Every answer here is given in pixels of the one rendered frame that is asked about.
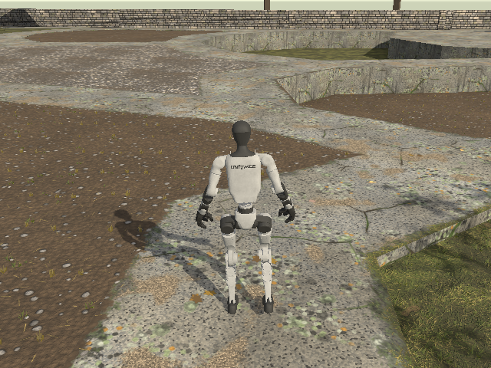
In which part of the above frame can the left robot upper arm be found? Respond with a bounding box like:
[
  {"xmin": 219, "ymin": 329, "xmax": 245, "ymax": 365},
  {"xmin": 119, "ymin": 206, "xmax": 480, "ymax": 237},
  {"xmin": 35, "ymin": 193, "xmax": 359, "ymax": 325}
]
[{"xmin": 206, "ymin": 155, "xmax": 227, "ymax": 197}]

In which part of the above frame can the robot right forearm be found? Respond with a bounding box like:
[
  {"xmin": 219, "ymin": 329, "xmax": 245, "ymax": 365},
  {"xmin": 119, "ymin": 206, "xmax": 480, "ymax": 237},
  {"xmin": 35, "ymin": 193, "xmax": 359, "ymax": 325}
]
[{"xmin": 276, "ymin": 182, "xmax": 293, "ymax": 209}]

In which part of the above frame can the robot left foot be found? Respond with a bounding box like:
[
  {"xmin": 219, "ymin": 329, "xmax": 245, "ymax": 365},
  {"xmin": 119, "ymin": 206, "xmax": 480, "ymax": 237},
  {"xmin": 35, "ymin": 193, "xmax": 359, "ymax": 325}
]
[{"xmin": 227, "ymin": 294, "xmax": 239, "ymax": 314}]

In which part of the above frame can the left robot thigh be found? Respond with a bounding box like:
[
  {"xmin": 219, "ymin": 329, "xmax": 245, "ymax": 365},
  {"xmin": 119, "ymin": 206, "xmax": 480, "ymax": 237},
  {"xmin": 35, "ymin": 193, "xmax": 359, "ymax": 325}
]
[{"xmin": 220, "ymin": 214, "xmax": 238, "ymax": 266}]

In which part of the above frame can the right robot hand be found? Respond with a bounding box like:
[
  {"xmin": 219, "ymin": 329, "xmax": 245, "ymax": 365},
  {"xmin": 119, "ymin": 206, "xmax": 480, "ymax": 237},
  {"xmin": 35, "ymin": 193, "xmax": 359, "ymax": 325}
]
[{"xmin": 278, "ymin": 206, "xmax": 296, "ymax": 223}]

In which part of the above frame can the right robot upper arm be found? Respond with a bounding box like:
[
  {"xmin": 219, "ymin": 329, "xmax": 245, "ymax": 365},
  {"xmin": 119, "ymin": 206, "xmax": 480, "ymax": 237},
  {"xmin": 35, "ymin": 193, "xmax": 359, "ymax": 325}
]
[{"xmin": 259, "ymin": 153, "xmax": 284, "ymax": 194}]

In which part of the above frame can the robot left forearm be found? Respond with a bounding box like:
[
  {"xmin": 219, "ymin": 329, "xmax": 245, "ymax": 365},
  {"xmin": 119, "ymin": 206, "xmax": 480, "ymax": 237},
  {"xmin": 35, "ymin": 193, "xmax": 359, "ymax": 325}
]
[{"xmin": 198, "ymin": 185, "xmax": 213, "ymax": 215}]

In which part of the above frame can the left robot hand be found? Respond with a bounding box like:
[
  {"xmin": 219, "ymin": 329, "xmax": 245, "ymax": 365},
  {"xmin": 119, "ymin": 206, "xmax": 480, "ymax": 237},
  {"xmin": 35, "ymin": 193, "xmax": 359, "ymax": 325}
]
[{"xmin": 196, "ymin": 211, "xmax": 213, "ymax": 228}]

